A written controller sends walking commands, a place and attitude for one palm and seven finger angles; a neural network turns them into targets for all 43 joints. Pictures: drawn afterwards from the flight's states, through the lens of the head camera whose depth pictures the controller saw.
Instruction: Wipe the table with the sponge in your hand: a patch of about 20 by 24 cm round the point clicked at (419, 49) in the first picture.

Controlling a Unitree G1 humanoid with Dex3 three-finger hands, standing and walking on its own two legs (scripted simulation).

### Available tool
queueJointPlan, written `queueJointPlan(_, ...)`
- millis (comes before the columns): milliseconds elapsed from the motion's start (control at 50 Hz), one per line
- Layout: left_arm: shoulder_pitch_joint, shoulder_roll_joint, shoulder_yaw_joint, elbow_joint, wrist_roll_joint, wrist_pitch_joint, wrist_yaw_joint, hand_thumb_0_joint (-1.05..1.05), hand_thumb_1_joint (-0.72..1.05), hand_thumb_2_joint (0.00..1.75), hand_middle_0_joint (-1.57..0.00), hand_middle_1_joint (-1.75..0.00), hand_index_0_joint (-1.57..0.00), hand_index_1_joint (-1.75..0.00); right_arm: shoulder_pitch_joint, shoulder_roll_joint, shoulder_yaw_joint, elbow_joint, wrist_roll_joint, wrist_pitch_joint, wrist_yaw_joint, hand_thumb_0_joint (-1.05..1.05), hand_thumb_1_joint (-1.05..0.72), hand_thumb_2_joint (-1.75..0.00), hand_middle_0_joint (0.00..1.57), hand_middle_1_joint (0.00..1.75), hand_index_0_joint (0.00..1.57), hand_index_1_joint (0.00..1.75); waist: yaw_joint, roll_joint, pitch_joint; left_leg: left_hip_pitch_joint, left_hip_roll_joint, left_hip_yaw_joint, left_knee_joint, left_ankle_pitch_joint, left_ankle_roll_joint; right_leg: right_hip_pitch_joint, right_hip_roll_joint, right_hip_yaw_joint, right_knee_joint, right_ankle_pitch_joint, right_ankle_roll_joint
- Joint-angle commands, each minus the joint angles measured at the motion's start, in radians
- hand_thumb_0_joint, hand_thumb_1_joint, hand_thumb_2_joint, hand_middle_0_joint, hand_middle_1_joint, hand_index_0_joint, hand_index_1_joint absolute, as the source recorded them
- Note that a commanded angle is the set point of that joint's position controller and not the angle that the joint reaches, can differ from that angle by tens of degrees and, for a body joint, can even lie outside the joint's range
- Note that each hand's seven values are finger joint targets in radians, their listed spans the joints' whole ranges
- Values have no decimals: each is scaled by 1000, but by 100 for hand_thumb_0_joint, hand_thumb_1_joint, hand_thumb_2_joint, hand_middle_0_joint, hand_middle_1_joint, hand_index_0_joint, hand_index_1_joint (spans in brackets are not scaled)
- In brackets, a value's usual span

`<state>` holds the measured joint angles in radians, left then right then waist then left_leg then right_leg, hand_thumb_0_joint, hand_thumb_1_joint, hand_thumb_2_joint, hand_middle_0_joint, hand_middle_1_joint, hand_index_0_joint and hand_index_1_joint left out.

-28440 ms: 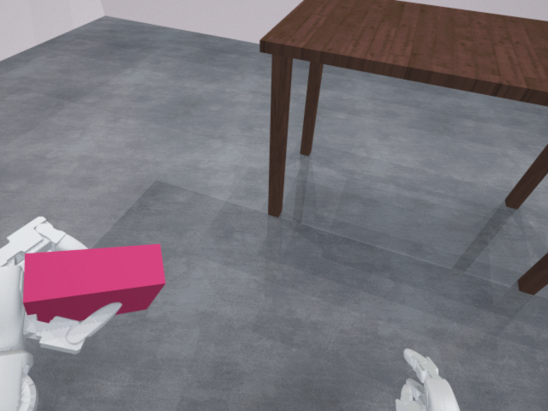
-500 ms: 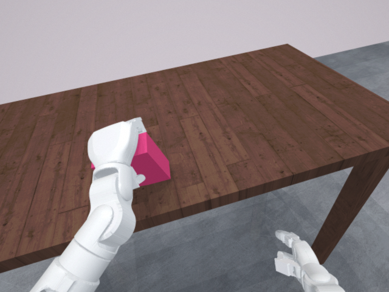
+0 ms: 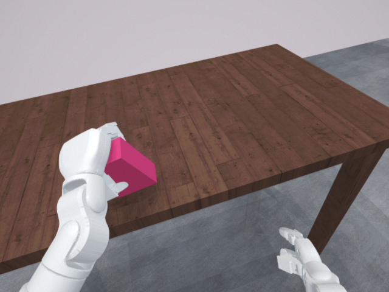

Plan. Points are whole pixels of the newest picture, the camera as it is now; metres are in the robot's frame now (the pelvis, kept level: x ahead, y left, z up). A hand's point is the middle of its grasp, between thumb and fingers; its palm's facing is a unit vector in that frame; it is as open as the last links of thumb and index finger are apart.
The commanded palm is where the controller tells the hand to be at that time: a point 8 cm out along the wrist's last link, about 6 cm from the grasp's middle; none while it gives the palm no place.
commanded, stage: slide back across to the middle lane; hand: left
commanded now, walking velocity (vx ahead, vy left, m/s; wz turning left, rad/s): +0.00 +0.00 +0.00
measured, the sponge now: (122, 175) +0.29 +0.20 +0.13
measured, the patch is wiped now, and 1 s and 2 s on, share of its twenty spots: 0.95 0.95 0.95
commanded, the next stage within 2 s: wipe forward along the middle lane in 0.32 s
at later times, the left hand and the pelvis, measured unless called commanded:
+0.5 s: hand (74, 171) +0.26 +0.26 +0.18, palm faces +0.25 -0.19 -0.95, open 9.2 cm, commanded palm +0.22 +0.26 +0.23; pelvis -0.01 +0.01 +0.00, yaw +1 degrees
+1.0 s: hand (76, 162) +0.29 +0.28 +0.16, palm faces +0.07 -0.06 -1.00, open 9.2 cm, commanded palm +0.26 +0.28 +0.21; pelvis -0.02 +0.01 +0.00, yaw +3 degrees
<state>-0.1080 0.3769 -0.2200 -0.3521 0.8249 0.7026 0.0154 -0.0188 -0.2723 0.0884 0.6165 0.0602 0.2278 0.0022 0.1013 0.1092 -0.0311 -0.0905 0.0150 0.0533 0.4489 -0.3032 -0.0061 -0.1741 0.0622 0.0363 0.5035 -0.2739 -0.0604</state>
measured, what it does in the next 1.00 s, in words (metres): stands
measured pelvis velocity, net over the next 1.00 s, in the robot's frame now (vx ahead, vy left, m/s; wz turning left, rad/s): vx -0.02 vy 0.01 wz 0.05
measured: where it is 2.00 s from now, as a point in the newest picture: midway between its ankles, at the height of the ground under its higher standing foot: outside the picture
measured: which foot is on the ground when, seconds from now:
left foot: down 0.00-1.00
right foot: down 0.00-1.00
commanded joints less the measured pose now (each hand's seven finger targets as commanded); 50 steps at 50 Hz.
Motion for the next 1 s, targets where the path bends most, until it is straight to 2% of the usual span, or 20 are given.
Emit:
queueJointPlan(0,-132,181,141,-136,21,4,13,0,10,130,-120,-160,-120,-160,-258,-75,-34,-192,-5,-57,-5,0,-90,-90,20,30,20,30,32,-131,-158,-65,-55,-16,-27,327,43,174,-17,97,-72,328,0)
queueJointPlan(40,-167,253,198,-178,23,2,13,0,10,130,-120,-160,-120,-160,-272,-83,-34,-194,-10,-59,-12,0,-90,-90,20,30,20,30,35,-116,-178,-47,-56,-17,-21,317,43,172,-15,120,-80,303,-4)
queueJointPlan(80,-167,201,159,-144,19,6,11,0,10,130,-120,-160,-120,-160,-262,-71,-32,-191,-7,-64,-14,0,-90,-90,20,30,20,30,27,-114,-155,-56,-55,-19,-24,333,44,162,-16,99,-75,313,-5)
queueJointPlan(140,-215,273,206,-165,20,5,2,0,10,130,-120,-160,-120,-160,-274,-86,-29,-191,-8,-72,-23,0,-90,-90,20,30,20,30,29,-106,-160,-43,-56,-23,-32,299,43,149,-13,117,-94,248,-6)
queueJointPlan(200,-237,233,165,-122,19,1,-9,0,10,130,-120,-160,-120,-160,-263,-82,-30,-180,-5,-84,-29,0,-90,-90,20,30,20,30,24,-95,-145,-49,-55,-26,-45,294,42,141,-17,85,-96,226,-4)
queueJointPlan(240,-282,312,221,-162,32,-8,-13,0,10,130,-120,-160,-120,-160,-277,-86,-29,-189,-8,-98,-35,0,-90,-90,20,30,20,30,34,-105,-196,-34,-58,-31,-39,298,44,163,-15,108,-95,226,-7)
queueJointPlan(280,-268,250,169,-125,31,-12,-25,0,10,130,-120,-160,-120,-160,-272,-76,-26,-185,-8,-103,-36,0,-90,-90,20,30,20,30,28,-101,-171,-42,-60,-28,-41,317,45,156,-20,80,-91,245,-5)
queueJointPlan(340,-297,312,209,-148,39,-22,-40,0,10,130,-120,-160,-120,-160,-282,-87,-23,-192,-7,-111,-41,0,-90,-90,20,30,20,30,34,-90,-187,-36,-57,-34,-54,286,43,156,-16,90,-100,202,-7)
queueJointPlan(380,-268,265,172,-87,47,-29,-46,0,10,130,-120,-160,-120,-160,-260,-80,-24,-176,-11,-118,-42,0,-90,-90,20,30,20,30,27,-110,-160,-43,-60,-32,-52,308,45,146,-17,68,-98,223,-5)
queueJointPlan(440,-326,341,221,-90,60,-36,-52,0,10,130,-120,-160,-120,-160,-270,-91,-20,-180,-11,-121,-50,0,-90,-90,20,30,20,30,29,-110,-175,-39,-54,-38,-60,268,40,140,-17,83,-109,172,-8)
queueJointPlan(500,-360,274,148,42,73,-36,-66,0,10,130,-120,-160,-120,-160,-243,-93,-21,-151,-10,-122,-55,0,-90,-90,20,30,20,30,14,-107,-121,-62,-57,-32,-75,245,38,114,-22,49,-123,151,-2)
queueJointPlan(540,-443,345,185,53,96,-44,-69,0,10,130,-120,-160,-120,-160,-252,-98,-17,-156,-9,-133,-61,0,-90,-90,20,30,20,30,17,-101,-156,-57,-57,-35,-75,221,39,116,-21,68,-128,116,-7)
queueJointPlan(600,-429,280,124,139,105,-49,-93,0,10,130,-120,-160,-120,-160,-235,-96,-20,-141,-10,-133,-62,0,-90,-90,20,30,20,30,14,-97,-146,-75,-61,-30,-82,236,37,130,-27,30,-117,147,-2)
queueJointPlan(640,-470,330,158,118,118,-61,-102,0,10,130,-120,-160,-120,-160,-246,-98,-18,-156,-8,-142,-62,0,-90,-90,20,30,20,30,21,-86,-195,-67,-59,-37,-84,228,38,146,-24,46,-112,134,-8)
queueJointPlan(680,-470,266,101,180,121,-69,-115,0,10,130,-120,-160,-120,-160,-229,-93,-20,-142,-9,-147,-59,0,-90,-90,20,30,20,30,9,-101,-171,-75,-62,-32,-79,255,41,139,-27,21,-107,167,-4)
queueJointPlan(740,-511,354,162,199,140,-85,-127,0,10,130,-120,-160,-120,-160,-229,-105,-22,-144,-10,-152,-62,0,-90,-90,20,30,20,30,17,-122,-190,-80,-58,-39,-84,231,39,144,-25,35,-110,144,-6)
queueJointPlan(780,-510,304,116,275,140,-93,-137,0,10,130,-120,-160,-120,-160,-212,-101,-23,-131,-11,-157,-64,0,-90,-90,20,30,20,30,7,-132,-161,-93,-63,-31,-79,240,41,135,-30,15,-108,154,0)
queueJointPlan(840,-530,351,160,254,138,-118,-144,0,10,130,-120,-160,-120,-160,-207,-109,-30,-137,-11,-163,-62,0,-90,-90,20,30,20,30,18,-115,-203,-82,-61,-39,-83,243,39,151,-27,24,-104,162,-6)
queueJointPlan(860,-553,319,132,250,138,-128,-145,0,10,130,-120,-160,-120,-160,-202,-104,-30,-141,-12,-169,-63,0,-90,-90,20,30,20,30,16,-126,-217,-84,-66,-28,-75,256,42,161,-34,7,-95,175,0)
queueJointPlan(980,-518,299,133,335,122,-166,-134,0,10,130,-120,-160,-120,-160,-167,-110,-39,-121,-12,-176,-65,0,-90,-90,20,30,20,30,2,-150,-162,-92,-66,-29,-75,256,41,137,-33,3,-109,192,3)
